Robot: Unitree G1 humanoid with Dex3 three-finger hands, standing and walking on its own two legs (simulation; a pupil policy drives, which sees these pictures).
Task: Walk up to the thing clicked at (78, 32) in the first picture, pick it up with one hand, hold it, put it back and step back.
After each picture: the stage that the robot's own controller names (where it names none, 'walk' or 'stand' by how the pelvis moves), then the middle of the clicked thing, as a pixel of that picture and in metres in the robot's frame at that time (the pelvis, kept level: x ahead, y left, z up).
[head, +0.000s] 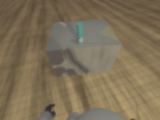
stand; (80, 34) +0.90 +0.18 -0.01
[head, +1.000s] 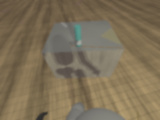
walk; (78, 36) +0.81 +0.22 +0.00
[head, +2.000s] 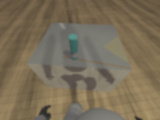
stand; (73, 48) +0.56 +0.20 +0.02
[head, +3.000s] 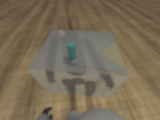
stand; (72, 54) +0.54 +0.20 -0.01
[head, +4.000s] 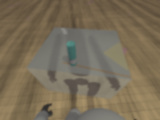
stand; (72, 54) +0.52 +0.20 +0.00
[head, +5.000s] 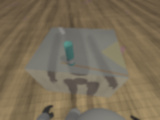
stand; (69, 54) +0.51 +0.23 +0.00
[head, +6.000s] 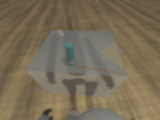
stand; (70, 55) +0.53 +0.22 -0.01
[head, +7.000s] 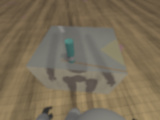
stand; (70, 52) +0.55 +0.22 -0.01
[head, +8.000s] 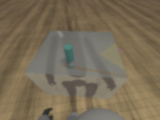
stand; (69, 57) +0.51 +0.22 -0.01
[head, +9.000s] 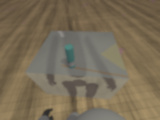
stand; (70, 57) +0.51 +0.21 -0.01
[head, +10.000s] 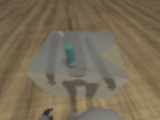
rise first; (70, 57) +0.51 +0.21 -0.01
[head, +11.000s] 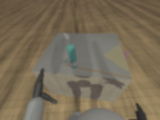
rise first; (72, 57) +0.52 +0.23 -0.01
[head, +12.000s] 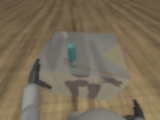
go down; (72, 56) +0.53 +0.21 +0.00
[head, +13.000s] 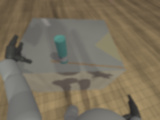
go down; (62, 51) +0.49 +0.21 +0.03
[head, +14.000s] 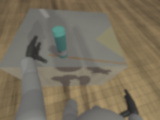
close in; (61, 44) +0.51 +0.21 +0.06
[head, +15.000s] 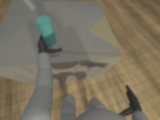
close; (50, 38) +0.53 +0.23 +0.08
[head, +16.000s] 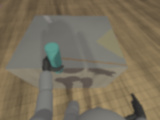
lift; (55, 60) +0.38 +0.24 +0.07
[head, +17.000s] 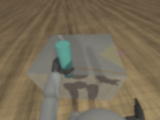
lift; (66, 62) +0.32 +0.17 +0.18
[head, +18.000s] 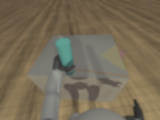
hold; (67, 59) +0.33 +0.17 +0.19
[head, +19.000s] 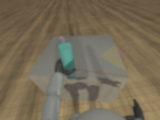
crouch; (68, 63) +0.33 +0.16 +0.16
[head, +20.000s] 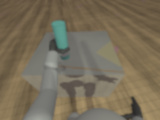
crouch; (62, 43) +0.45 +0.20 +0.21
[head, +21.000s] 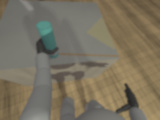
lower; (50, 42) +0.51 +0.23 +0.06
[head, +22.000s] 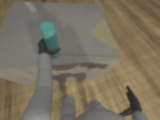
lower; (52, 43) +0.50 +0.22 +0.07
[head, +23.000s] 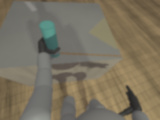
lower; (51, 42) +0.50 +0.22 +0.08
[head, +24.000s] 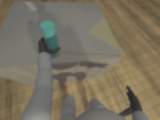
lower; (52, 42) +0.50 +0.22 +0.08
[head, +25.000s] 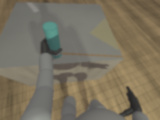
loosen; (54, 43) +0.50 +0.21 +0.08
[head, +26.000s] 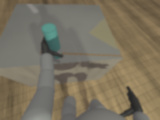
withdraw; (54, 44) +0.50 +0.21 +0.08
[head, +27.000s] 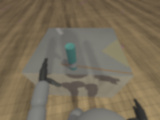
sink last; (71, 58) +0.46 +0.19 +0.04
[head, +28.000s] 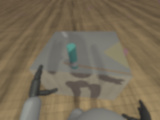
stand; (73, 57) +0.50 +0.21 +0.03
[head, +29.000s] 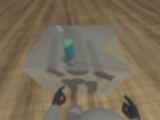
stand; (70, 54) +0.49 +0.21 +0.04
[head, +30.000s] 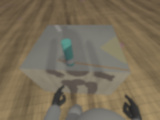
stand; (68, 54) +0.48 +0.21 +0.05
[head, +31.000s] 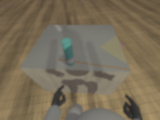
stand; (68, 53) +0.49 +0.21 +0.05
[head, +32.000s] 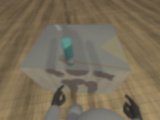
stand; (68, 53) +0.49 +0.21 +0.05
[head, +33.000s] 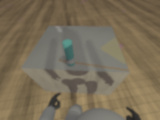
stand; (69, 54) +0.49 +0.21 +0.04
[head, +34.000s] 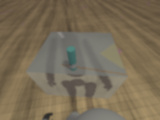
walk; (72, 59) +0.49 +0.19 -0.01
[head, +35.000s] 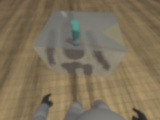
walk; (75, 34) +0.70 +0.19 +0.01
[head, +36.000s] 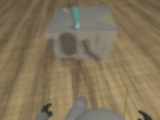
walk; (76, 19) +1.03 +0.28 +0.01
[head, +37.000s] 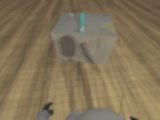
stand; (81, 23) +1.11 +0.20 -0.01
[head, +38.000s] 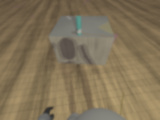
stand; (78, 26) +1.11 +0.23 -0.01
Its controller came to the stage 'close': yes
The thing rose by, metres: 0.21
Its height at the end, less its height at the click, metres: +0.00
